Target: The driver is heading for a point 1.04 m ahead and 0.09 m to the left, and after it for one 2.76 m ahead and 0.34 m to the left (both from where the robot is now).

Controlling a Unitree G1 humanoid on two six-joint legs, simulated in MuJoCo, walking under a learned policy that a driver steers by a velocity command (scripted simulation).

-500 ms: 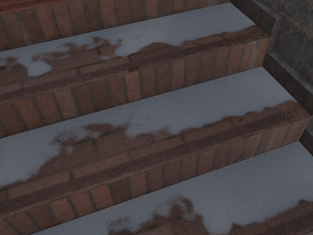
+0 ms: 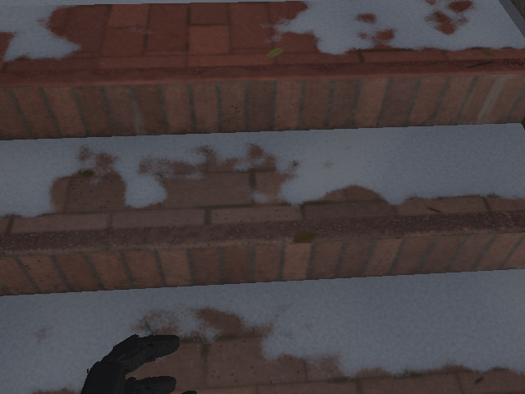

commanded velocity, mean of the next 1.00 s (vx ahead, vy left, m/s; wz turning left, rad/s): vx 0.44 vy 0.00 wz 0.26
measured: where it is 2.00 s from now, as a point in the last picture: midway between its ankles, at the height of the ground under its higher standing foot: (138, 208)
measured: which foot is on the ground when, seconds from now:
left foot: up 0.00-0.44, down 0.46-1.00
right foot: down 0.00-0.48, up 0.50-0.96, down 0.98-1.00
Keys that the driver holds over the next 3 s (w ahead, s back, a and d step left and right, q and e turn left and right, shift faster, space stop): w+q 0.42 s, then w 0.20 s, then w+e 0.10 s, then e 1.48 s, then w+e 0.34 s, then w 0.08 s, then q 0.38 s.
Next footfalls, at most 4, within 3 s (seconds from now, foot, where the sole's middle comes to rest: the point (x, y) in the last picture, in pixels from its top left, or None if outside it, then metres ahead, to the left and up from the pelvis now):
0.46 left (174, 367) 0.45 0.18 -0.53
0.98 right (200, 195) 0.78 0.13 -0.37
1.84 left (104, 172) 0.85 0.35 -0.37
2.32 right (192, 205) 0.75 0.15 -0.37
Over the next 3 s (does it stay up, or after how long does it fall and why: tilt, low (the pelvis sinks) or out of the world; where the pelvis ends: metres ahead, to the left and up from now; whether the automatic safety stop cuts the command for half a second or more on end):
stays up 0.98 0.14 0.49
